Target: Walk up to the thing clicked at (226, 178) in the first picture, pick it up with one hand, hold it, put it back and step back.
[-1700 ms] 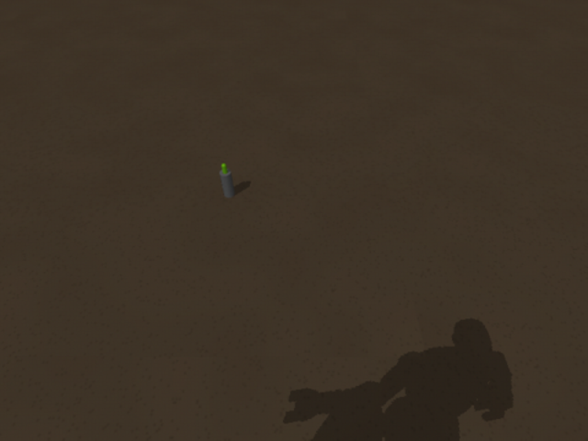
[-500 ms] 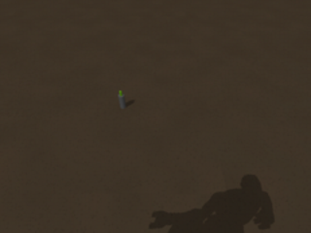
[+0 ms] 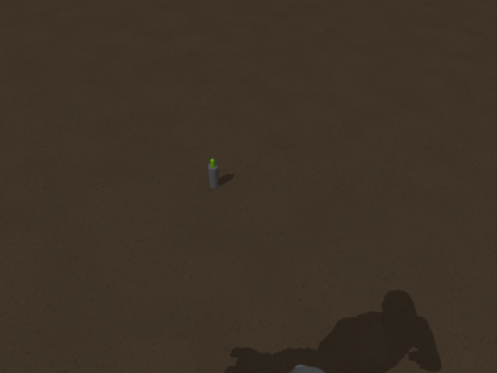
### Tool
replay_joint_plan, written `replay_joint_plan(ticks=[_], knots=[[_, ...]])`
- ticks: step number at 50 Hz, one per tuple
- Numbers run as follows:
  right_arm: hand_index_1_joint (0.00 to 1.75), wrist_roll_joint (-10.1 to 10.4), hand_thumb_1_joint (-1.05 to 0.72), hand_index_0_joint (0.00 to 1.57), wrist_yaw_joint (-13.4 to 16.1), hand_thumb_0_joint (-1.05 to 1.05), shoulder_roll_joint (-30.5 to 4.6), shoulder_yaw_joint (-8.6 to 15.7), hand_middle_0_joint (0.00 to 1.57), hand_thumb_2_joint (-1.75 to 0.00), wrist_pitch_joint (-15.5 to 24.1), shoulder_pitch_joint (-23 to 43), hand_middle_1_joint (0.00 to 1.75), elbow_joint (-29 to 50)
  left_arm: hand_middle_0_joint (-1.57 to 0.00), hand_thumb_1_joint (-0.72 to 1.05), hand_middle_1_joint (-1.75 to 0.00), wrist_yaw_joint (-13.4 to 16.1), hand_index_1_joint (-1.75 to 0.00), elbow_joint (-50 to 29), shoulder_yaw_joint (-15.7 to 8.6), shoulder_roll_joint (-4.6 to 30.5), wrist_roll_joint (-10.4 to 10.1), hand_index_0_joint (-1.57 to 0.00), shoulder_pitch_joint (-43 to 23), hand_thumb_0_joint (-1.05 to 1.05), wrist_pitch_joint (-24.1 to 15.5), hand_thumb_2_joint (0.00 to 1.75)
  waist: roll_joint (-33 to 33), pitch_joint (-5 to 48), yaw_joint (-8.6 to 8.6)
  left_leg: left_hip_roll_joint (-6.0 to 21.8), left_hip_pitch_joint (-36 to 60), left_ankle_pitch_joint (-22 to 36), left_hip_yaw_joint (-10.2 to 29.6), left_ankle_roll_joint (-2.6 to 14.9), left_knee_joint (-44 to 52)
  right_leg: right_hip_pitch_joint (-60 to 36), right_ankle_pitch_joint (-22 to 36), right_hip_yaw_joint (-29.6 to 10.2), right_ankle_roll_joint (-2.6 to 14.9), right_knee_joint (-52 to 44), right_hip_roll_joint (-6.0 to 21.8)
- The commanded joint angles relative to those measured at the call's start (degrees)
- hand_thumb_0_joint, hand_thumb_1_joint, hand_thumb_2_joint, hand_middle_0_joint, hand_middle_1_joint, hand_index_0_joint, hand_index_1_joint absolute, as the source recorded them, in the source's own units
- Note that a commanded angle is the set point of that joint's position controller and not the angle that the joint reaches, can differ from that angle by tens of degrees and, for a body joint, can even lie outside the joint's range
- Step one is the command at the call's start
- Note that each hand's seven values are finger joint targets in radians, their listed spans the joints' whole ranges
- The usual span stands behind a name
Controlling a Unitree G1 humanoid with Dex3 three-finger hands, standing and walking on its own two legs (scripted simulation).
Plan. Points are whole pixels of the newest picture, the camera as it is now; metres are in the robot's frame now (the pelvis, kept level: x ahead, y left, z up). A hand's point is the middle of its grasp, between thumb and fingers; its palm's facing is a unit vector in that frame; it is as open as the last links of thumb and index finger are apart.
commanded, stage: walk up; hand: left
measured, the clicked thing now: (213, 172) +1.18 +0.16 -0.68
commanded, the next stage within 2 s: none
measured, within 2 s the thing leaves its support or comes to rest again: neither
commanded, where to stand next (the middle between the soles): +0.84 -0.04 m, yaw +1 degrees
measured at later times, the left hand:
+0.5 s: hand (128, 314) +0.26 +0.23 -0.13, palm faces +0.01 -0.93 -0.38, open 7.4 cm
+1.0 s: hand (155, 210) +0.51 +0.23 -0.13, palm faces -0.08 -0.91 -0.40, open 7.4 cm
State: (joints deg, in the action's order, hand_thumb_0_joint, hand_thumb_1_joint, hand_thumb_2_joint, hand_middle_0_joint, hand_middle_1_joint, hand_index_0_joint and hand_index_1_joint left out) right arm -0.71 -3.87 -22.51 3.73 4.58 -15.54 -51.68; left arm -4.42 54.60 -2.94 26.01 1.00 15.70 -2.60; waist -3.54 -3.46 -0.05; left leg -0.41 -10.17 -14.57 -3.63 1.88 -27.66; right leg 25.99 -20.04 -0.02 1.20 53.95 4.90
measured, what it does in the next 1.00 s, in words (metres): walks ahead: right foot, then left foot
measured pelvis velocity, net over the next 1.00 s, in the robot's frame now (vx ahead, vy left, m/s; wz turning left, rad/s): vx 0.44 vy -0.05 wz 0.00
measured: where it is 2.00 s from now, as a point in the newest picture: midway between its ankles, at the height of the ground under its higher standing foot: (256, 249)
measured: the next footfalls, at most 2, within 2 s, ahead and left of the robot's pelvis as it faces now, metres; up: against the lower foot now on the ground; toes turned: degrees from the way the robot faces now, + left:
right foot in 0.20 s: +0.25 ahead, -0.16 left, +0.00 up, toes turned -5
left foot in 0.62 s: +0.43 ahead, +0.11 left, +0.00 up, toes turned +7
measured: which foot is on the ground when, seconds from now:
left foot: down 0.00-0.22, up 0.24-0.60, down 0.62-1.00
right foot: up 0.00-0.18, down 0.20-0.62, up 0.64-0.98, down 1.00-1.00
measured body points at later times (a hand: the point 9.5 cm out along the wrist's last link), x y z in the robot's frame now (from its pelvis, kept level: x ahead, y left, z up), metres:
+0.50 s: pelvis +0.22 -0.04 +0.00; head +0.25 -0.05 +0.45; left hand +0.26 +0.28 -0.10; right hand +0.32 -0.36 -0.11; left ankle +0.32 +0.11 -0.70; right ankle +0.21 -0.16 -0.74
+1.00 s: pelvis +0.44 -0.05 -0.02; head +0.45 -0.07 +0.43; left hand +0.52 +0.28 -0.11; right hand +0.48 -0.38 -0.13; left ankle +0.39 +0.10 -0.73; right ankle +0.54 -0.18 -0.74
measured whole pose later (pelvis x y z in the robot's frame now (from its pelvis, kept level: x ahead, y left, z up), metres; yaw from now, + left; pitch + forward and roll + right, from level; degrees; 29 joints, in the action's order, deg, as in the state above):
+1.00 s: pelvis +0.44 -0.05 -0.02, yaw +0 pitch -2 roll +2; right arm -0.5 -3.3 -25.5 3.1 4.1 -19.6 -48.4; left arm -5.2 50.3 -3.6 25.2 1.4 15.9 -3.7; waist 0.2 -3.4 -1.3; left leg 4.6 -8.9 -24.0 -5.9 -0.5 -35.8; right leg 23.6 -10.9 2.6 1.5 36.0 4.8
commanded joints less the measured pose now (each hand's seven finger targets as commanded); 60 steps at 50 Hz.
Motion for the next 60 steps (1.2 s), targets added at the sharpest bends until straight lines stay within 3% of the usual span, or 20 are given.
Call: replay_joint_plan(ticks=[1,5,9,10,11,12,18,26,29,30,31,32,33,37,43,49,51,52,56,60], knots=[[0.30,0.21,-0.90,0.20,1.10,0.00,-17.59,4.61,0.20,-0.90,1.81,0.63,0.30,5.22,-0.20,0.90,-0.30,-0.78,-0.30,-5.75,-3.32,10.45,0.27,-0.20,-3.07,0.00,-1.30,0.90,12.39,-2.76,-1.12,14.98,-2.69,-11.75,12.96,11.29,17.77,2.28,5.95,-0.68,-0.85,-11.77,2.99],[0.30,0.49,-0.90,0.20,0.99,0.00,-17.07,4.38,0.20,-0.90,1.72,0.48,0.30,6.11,-0.20,0.90,-0.30,-1.11,-0.30,-6.21,-4.04,9.93,0.10,-0.20,-6.17,0.00,-1.66,0.90,9.27,-3.61,-1.05,13.95,-6.77,-12.30,10.52,9.31,16.83,-4.06,12.10,2.08,-0.29,-17.16,1.05],[0.30,0.10,-0.90,0.20,1.50,0.00,-15.46,3.44,0.20,-0.90,1.26,2.27,0.30,6.91,-0.20,0.90,-0.30,-0.32,-0.30,-4.64,-5.20,10.47,0.35,-0.20,1.37,0.00,-2.28,0.90,4.58,0.99,4.77,11.04,-11.33,2.17,5.52,6.41,-0.54,-21.29,7.15,4.70,1.25,-20.97,-2.53],[0.30,0.19,-0.90,0.20,1.50,0.00,-12.34,2.34,0.20,-0.90,1.25,-0.36,0.30,7.00,-0.20,0.90,-0.30,0.55,-0.30,-3.39,-6.29,12.46,0.46,-0.20,8.35,0.00,-2.93,0.90,-4.74,6.15,7.88,6.08,-13.86,7.38,1.12,4.32,-19.08,-30.61,0.06,0.20,2.87,-26.87,-0.85],[0.30,0.64,-0.90,0.20,1.57,0.00,-7.86,0.74,0.20,-0.90,1.30,-3.01,0.30,8.38,-0.20,0.90,-0.30,1.54,-0.30,-3.75,-7.51,18.07,0.78,-0.20,12.08,0.00,-3.65,0.90,-18.13,7.03,7.74,-1.81,-27.73,-12.13,-1.27,0.80,-35.75,-36.79,-8.88,-25.75,6.90,-36.33,14.26],[0.30,0.46,-0.90,0.20,2.43,0.00,-13.49,2.13,0.20,-0.90,0.73,-1.82,0.30,7.39,-0.20,0.90,-0.30,1.59,-0.30,-4.82,-6.94,19.28,-0.22,-0.20,9.52,0.00,-3.43,0.90,-11.01,5.71,7.25,-0.54,-30.24,-16.66,5.11,0.91,-41.79,-31.75,-14.90,-38.33,13.10,-41.35,20.80],[0.30,0.51,-0.90,0.20,0.90,0.00,-12.97,2.45,0.20,-0.90,0.05,-5.17,0.30,2.75,-0.20,0.90,-0.30,2.16,-0.30,-8.39,-4.68,12.48,-0.86,-0.20,0.63,0.00,-3.83,0.90,-5.51,0.30,1.18,5.53,-21.78,-4.24,6.81,-0.82,-30.20,-16.71,6.93,-10.12,11.73,-39.88,11.51],[0.30,-0.34,-0.90,0.20,-0.62,0.00,-10.94,2.93,0.20,-0.90,0.46,3.50,0.30,6.23,-0.20,0.90,-0.30,1.56,-0.30,-10.60,-4.54,13.62,-0.24,-0.20,1.27,0.00,-3.70,0.90,-2.65,1.01,2.71,4.64,-12.22,5.24,-0.61,-1.28,-7.91,-14.17,6.82,-1.89,10.27,-36.43,9.56],[0.30,-0.70,-0.90,0.20,0.21,0.00,-12.82,4.06,0.20,-0.90,1.08,-4.08,0.30,4.04,-0.20,0.90,-0.30,1.60,-0.30,-11.04,-3.66,12.53,-0.33,-0.20,0.42,0.00,-2.98,0.90,2.53,4.90,-2.84,2.17,4.13,5.52,-2.10,0.09,-3.53,-8.51,14.21,0.77,7.75,-23.20,7.59],[0.30,-1.18,-0.90,0.20,0.97,0.00,-15.52,5.02,0.20,-0.90,1.52,-10.09,0.30,2.37,-0.20,0.90,-0.30,1.89,-0.30,-11.06,-2.48,9.75,-0.65,-0.20,2.62,0.00,-2.65,0.90,10.52,8.58,-5.29,3.36,12.22,-1.50,1.67,1.97,0.41,-4.90,15.81,4.75,6.18,-8.07,3.16],[0.30,-2.10,-0.90,0.20,1.76,0.00,-20.77,6.33,0.20,-0.90,1.80,-13.63,0.30,2.84,-0.20,0.90,-0.30,1.97,-0.30,-12.09,-1.07,4.76,-1.11,-0.20,5.02,0.00,-2.47,0.90,23.67,10.64,-5.60,18.47,19.48,-8.79,25.91,6.17,5.70,8.26,-4.67,5.06,2.60,7.85,-3.17],[0.30,-0.11,-0.90,0.20,2.09,0.00,-23.47,6.74,0.20,-0.90,1.78,-11.69,0.30,5.12,-0.20,0.90,-0.30,2.66,-0.30,-10.91,-2.07,9.46,-1.13,-0.20,5.70,0.00,-1.92,0.90,15.76,9.81,-5.50,26.74,16.66,-16.73,42.91,11.55,13.62,13.05,-11.42,-1.32,2.30,12.73,-5.89],[0.30,1.33,-0.90,0.20,2.13,0.00,-22.35,6.77,0.20,-0.90,1.45,-8.99,0.30,5.06,-0.20,0.90,-0.30,3.02,-0.30,-9.99,-2.45,13.05,-0.73,-0.20,3.53,0.00,-1.78,0.90,9.69,6.44,-5.04,26.20,12.93,-13.76,38.62,13.27,12.57,13.84,-8.37,-5.39,2.42,15.97,-3.01],[0.30,1.08,-0.90,0.20,2.41,0.00,-16.16,3.64,0.20,-0.90,1.92,-2.80,0.30,6.57,-0.20,0.90,-0.30,2.26,-0.30,-6.27,-2.76,10.65,-1.31,-0.20,7.19,0.00,-1.64,0.90,12.33,0.70,0.12,18.31,0.66,8.39,14.41,10.16,10.39,6.25,-1.70,-4.15,0.89,6.87,1.27],[0.30,0.35,-0.90,0.20,1.99,0.00,-18.26,4.12,0.20,-0.90,2.17,-1.57,0.30,8.35,-0.20,0.90,-0.30,-0.11,-0.30,-8.35,-2.99,9.12,-0.12,-0.20,0.57,0.00,-1.27,0.90,13.20,-0.39,-1.27,17.17,-3.06,-3.14,9.13,11.57,12.75,1.65,4.90,0.54,-0.37,-10.58,2.08],[0.30,0.23,-0.90,0.20,1.67,0.00,-14.11,2.54,0.20,-0.90,0.72,1.06,0.30,9.49,-0.20,0.90,-0.30,0.70,-0.30,-4.81,-5.23,11.55,0.26,-0.20,9.56,0.00,-2.63,0.90,1.55,5.03,5.60,9.92,-14.40,-3.63,0.86,5.83,-10.02,-24.76,5.23,4.95,1.28,-22.44,-4.00],[0.30,0.72,-0.90,0.20,2.08,0.00,-10.55,0.99,0.20,-0.90,0.36,-0.90,0.30,10.66,-0.20,0.90,-0.30,2.00,-0.30,-6.15,-7.18,20.39,0.06,-0.20,13.53,0.00,-3.64,0.90,-15.75,5.08,7.22,-0.58,-33.18,-16.73,-0.83,0.76,-37.71,-30.77,-14.90,-36.55,11.40,-41.83,19.15],[0.30,-0.05,-0.90,0.20,2.67,0.00,-14.84,2.27,0.20,-0.90,-0.15,1.63,0.30,9.56,-0.20,0.90,-0.30,2.07,-0.30,-7.48,-6.57,19.88,-0.49,-0.20,9.60,0.00,-3.36,0.90,-7.14,1.06,5.76,4.25,-31.30,-16.83,5.67,0.34,-40.87,-22.34,-17.16,-38.97,15.70,-41.45,21.93],[0.30,0.86,-0.90,0.20,1.70,0.00,-13.91,2.28,0.20,-0.90,-0.38,-4.66,0.30,4.70,-0.20,0.90,-0.30,2.71,-0.30,-8.79,-4.85,14.13,-0.99,-0.20,3.16,0.00,-3.33,0.90,-6.48,0.03,0.94,7.15,-24.28,-5.36,5.91,-0.27,-32.14,-15.39,-0.68,-14.99,11.24,-38.60,11.25],[0.30,-0.08,-0.90,0.20,0.43,0.00,-12.01,2.24,0.20,-0.90,-0.82,-1.35,0.30,5.47,-0.20,0.90,-0.30,2.52,-0.30,-10.06,-4.87,13.85,-0.37,-0.20,4.64,0.00,-3.73,0.90,-6.41,0.42,2.29,6.63,-22.32,-3.31,3.06,-1.88,-21.02,-15.25,5.21,-8.72,12.57,-38.17,10.44]])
